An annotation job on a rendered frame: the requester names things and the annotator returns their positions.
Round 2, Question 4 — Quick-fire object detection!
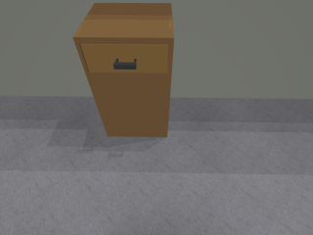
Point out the handle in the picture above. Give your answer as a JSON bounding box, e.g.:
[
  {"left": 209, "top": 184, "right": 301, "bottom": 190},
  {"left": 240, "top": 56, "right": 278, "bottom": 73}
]
[{"left": 113, "top": 59, "right": 137, "bottom": 70}]

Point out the drawer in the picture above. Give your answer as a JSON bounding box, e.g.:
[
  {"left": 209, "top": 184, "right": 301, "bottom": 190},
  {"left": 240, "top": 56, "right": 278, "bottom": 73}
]
[{"left": 80, "top": 44, "right": 169, "bottom": 72}]

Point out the cabinet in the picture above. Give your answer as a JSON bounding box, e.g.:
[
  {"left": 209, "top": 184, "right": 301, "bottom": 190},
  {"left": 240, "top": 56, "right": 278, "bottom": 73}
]
[{"left": 72, "top": 3, "right": 174, "bottom": 137}]

